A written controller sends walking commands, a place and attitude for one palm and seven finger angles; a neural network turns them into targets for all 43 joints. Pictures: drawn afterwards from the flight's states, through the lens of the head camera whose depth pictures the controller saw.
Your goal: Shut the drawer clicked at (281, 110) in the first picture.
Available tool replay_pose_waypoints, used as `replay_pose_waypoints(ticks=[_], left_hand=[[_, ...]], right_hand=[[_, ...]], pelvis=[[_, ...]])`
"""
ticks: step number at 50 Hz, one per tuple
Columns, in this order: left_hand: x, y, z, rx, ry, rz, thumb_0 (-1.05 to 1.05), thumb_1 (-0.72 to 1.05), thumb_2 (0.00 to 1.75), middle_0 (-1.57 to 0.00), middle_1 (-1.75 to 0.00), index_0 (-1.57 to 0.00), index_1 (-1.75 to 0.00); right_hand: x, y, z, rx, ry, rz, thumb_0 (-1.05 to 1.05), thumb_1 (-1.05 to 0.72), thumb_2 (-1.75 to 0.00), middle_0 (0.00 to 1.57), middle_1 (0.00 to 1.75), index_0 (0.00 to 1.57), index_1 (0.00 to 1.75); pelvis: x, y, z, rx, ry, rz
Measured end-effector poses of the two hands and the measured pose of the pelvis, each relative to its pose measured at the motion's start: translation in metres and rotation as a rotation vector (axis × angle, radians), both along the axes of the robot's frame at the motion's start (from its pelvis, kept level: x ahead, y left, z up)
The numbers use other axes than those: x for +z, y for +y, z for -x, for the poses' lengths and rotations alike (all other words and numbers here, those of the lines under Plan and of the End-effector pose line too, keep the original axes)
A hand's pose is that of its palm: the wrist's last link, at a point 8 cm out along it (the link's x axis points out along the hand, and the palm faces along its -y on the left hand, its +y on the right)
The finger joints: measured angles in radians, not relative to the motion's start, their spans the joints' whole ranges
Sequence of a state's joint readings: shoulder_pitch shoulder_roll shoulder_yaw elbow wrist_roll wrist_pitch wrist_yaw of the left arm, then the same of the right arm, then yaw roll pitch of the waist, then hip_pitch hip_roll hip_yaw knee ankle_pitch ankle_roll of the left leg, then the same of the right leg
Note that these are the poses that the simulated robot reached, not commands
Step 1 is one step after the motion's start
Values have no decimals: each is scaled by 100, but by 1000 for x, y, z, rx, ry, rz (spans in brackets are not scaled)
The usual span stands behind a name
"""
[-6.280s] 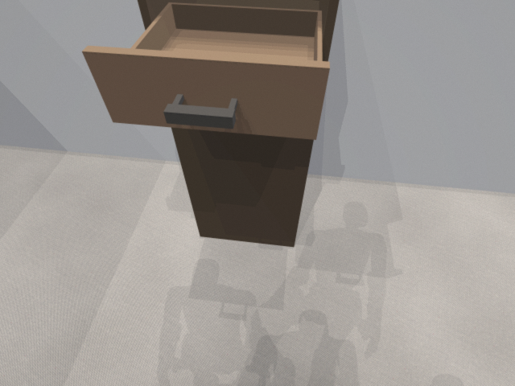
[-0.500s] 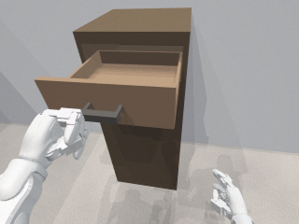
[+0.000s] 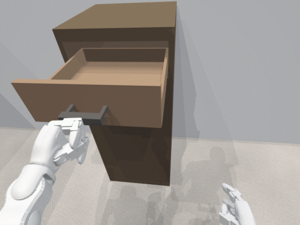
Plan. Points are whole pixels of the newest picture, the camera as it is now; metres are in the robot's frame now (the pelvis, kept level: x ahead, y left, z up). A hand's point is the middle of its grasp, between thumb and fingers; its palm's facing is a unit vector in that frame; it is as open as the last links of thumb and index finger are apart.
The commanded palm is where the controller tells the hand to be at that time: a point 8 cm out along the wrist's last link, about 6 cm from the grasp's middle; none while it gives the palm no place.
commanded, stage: bring the fist close to the handle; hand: left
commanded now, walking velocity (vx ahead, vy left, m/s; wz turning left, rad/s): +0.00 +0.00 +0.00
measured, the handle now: (84, 113) +0.33 +0.20 +0.18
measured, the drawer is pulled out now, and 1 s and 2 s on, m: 0.28 0.28 0.16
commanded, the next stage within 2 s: push the drawer shut in 0.56 s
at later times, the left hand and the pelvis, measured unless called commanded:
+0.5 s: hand (84, 148) +0.23 +0.17 +0.17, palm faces +0.01 -1.00 -0.09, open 3.3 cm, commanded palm +0.19 +0.22 +0.18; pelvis +0.02 +0.00 +0.00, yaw +0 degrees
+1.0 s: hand (89, 136) +0.25 +0.16 +0.18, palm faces -0.01 -1.00 -0.08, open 3.2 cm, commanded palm +0.24 +0.21 +0.18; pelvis +0.01 +0.01 +0.00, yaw +0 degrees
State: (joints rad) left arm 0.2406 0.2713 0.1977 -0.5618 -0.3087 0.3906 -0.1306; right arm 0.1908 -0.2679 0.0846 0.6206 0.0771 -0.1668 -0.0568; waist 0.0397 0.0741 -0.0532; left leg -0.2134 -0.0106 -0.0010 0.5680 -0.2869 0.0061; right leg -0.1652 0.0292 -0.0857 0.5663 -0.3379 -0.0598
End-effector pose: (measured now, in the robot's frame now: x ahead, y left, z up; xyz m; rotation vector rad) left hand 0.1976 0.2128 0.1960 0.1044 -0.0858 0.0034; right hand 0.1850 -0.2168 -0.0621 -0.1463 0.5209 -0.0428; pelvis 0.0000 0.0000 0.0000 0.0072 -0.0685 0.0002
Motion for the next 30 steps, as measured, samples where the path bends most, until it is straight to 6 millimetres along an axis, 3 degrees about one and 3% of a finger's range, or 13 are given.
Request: replay_pose_waypoints(ticks=[7,15,30], left_hand=[[-13,6,-12,19,14,9,2,89,90,-140,-160,-140,-160],[-23,11,-12,23,10,-2,2,89,90,-140,-160,-140,-160],[-20,6,-9,-2,-12,7,2,89,90,-140,-160,-140,-160]], right_hand=[[-6,-12,9,-40,21,1,1,-90,-90,20,30,21,30],[-6,-20,6,-62,10,13,1,-90,-90,20,30,20,30],[3,8,-20,-2,-51,-23,1,-90,-90,20,30,21,30]], pelvis=[[0,-4,-8,-8,18,0],[0,-3,-16,-12,35,-1],[0,4,-18,-2,40,-1]])
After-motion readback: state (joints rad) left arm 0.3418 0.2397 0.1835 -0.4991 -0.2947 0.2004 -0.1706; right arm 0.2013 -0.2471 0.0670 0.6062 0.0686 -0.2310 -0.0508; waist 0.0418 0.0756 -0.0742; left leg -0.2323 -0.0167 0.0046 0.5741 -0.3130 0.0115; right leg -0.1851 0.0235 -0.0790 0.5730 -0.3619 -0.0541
